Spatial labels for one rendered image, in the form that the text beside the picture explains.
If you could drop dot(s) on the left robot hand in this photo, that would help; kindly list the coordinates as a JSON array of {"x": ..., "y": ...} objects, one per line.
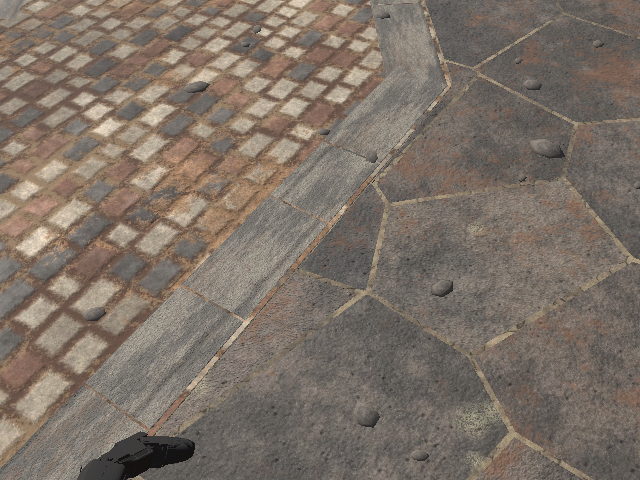
[{"x": 135, "y": 455}]

